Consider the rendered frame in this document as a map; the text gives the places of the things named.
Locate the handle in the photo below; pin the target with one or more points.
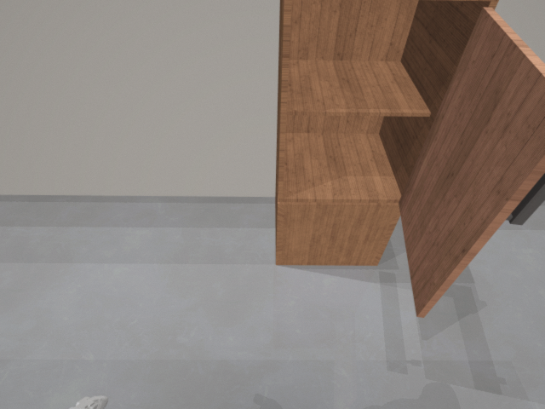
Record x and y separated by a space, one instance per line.
533 199

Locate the cupboard door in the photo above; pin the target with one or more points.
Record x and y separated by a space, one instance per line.
484 152

